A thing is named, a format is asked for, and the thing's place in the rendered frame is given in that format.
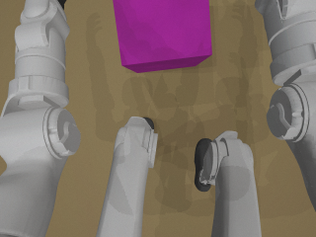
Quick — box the robot right forearm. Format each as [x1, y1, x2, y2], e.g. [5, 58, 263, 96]
[255, 0, 316, 86]

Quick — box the left robot shin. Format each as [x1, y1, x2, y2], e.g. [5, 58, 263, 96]
[113, 117, 152, 155]

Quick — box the carton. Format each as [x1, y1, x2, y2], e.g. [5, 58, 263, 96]
[113, 0, 212, 73]

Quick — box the robot left thigh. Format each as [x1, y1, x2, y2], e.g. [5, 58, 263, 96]
[96, 123, 158, 237]

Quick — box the robot left upper arm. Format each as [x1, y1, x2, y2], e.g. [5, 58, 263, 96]
[0, 106, 81, 237]

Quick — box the robot left forearm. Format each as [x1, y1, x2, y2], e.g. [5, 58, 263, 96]
[0, 0, 70, 119]

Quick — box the robot right upper arm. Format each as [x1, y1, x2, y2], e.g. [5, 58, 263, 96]
[266, 81, 316, 212]

